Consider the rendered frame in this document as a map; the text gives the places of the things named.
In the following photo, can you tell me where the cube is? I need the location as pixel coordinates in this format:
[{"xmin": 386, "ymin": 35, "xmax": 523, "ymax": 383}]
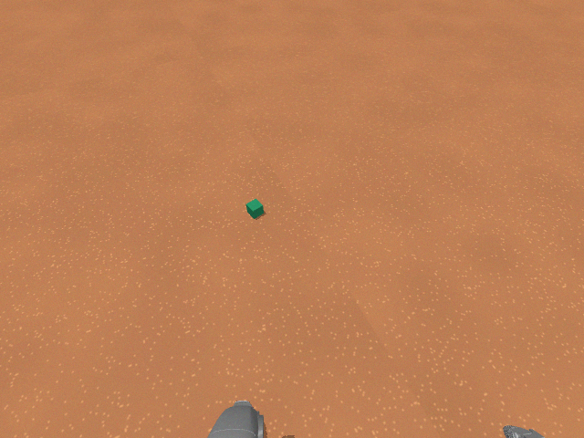
[{"xmin": 246, "ymin": 199, "xmax": 264, "ymax": 219}]

